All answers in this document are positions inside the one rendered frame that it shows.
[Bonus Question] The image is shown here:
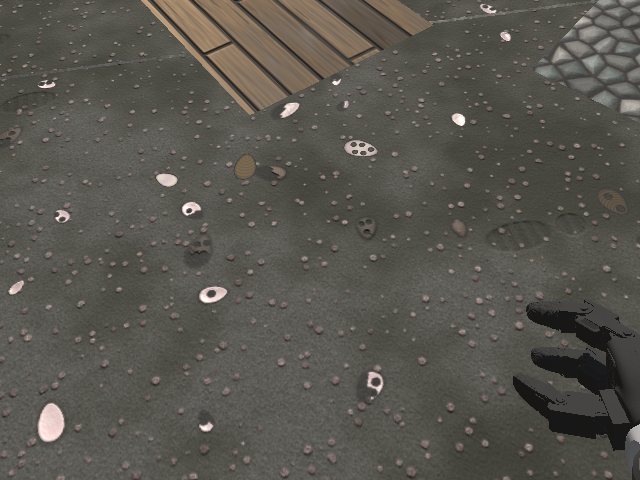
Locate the robot right hand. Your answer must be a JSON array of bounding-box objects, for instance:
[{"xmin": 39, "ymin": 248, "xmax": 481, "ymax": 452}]
[{"xmin": 513, "ymin": 299, "xmax": 640, "ymax": 451}]

